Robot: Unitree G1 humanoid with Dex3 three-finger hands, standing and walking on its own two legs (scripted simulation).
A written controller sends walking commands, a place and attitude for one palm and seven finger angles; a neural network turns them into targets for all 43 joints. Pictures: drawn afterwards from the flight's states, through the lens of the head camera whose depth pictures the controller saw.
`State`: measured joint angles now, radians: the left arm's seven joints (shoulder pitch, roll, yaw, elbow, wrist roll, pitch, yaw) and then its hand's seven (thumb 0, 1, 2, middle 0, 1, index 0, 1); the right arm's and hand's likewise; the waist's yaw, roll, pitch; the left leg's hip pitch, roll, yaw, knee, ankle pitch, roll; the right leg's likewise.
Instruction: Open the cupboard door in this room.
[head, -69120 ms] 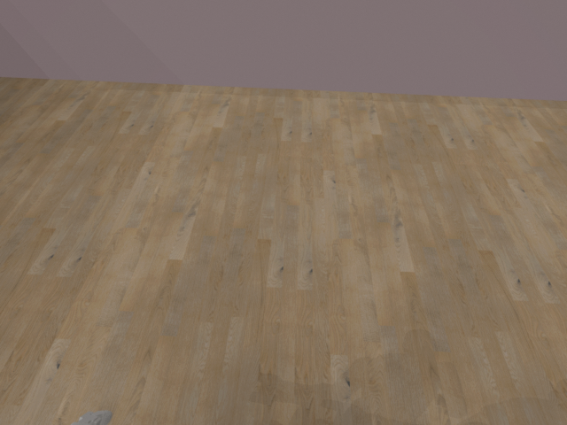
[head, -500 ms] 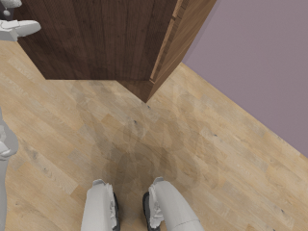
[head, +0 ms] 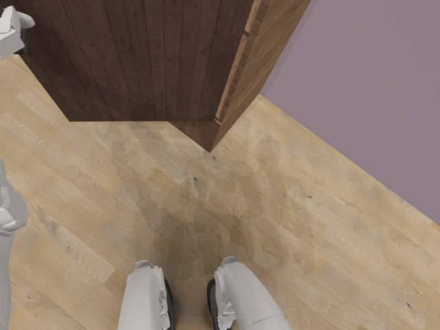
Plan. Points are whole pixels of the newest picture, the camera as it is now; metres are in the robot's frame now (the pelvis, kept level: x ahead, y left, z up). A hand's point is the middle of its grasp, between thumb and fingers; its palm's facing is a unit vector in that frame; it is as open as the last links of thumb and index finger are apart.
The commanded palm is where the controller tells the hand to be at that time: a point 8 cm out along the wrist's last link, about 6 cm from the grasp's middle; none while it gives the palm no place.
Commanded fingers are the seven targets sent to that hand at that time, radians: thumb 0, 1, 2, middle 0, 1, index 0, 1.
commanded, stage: pull the door open along its arc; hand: left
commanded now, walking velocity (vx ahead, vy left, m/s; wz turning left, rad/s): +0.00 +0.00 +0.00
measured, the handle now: out of the picture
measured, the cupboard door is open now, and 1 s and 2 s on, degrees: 42 80 81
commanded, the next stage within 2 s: open thumb and fingers to let go in 1.00 s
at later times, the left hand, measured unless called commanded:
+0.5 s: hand (16, 77) +0.49 +0.23 +0.07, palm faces +0.00 -1.00 -0.01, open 5.7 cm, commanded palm +0.44 +0.27 +0.06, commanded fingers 0.00 0.90 0.90 -0.40 -1.35 -0.40 -1.35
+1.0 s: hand (98, 183) +0.34 +0.13 +0.07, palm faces +0.40 -0.92 +0.02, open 6.0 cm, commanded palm +0.29 +0.18 +0.06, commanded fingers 0.00 0.90 0.90 -0.40 -1.35 -0.40 -1.35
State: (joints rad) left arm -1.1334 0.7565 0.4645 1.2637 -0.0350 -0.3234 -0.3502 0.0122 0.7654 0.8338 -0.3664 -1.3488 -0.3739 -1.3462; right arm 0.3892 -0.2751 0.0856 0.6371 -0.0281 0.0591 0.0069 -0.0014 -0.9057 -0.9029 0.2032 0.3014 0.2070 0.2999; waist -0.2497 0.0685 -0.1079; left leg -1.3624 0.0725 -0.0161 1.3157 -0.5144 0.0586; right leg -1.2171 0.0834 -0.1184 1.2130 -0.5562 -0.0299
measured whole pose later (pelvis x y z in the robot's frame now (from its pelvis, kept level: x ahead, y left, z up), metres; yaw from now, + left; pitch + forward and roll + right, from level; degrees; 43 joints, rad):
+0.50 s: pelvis +0.01 +0.01 +0.02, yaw +0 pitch +28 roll -5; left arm -0.71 0.53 0.44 0.93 -0.16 -0.35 -0.35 0.01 0.75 0.77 -0.36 -1.34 -0.36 -1.35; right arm 0.39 -0.26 0.05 0.59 0.01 0.09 0.03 0.00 -0.91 -0.90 0.20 0.30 0.21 0.30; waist -0.17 0.06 -0.15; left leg -1.19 0.06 0.04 1.20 -0.50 0.07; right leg -1.07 0.07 -0.06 1.12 -0.54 -0.02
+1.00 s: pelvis +0.01 -0.02 +0.04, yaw +4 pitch +18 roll -1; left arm -0.12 0.00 0.05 0.44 -0.02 -0.48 0.33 0.00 0.68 0.75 -0.38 -1.33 -0.37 -1.32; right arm 0.18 -0.19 0.02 0.55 -0.05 0.08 0.05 0.00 -0.91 -0.90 0.20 0.30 0.20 0.30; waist -0.02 0.02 -0.18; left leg -0.98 0.02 0.04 1.15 -0.49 0.03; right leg -0.89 0.04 -0.07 1.14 -0.58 -0.05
